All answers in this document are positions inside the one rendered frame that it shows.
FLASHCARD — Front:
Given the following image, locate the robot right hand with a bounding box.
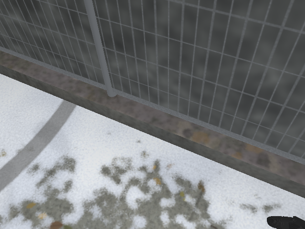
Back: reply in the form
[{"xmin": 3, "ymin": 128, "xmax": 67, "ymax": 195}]
[{"xmin": 267, "ymin": 216, "xmax": 305, "ymax": 229}]

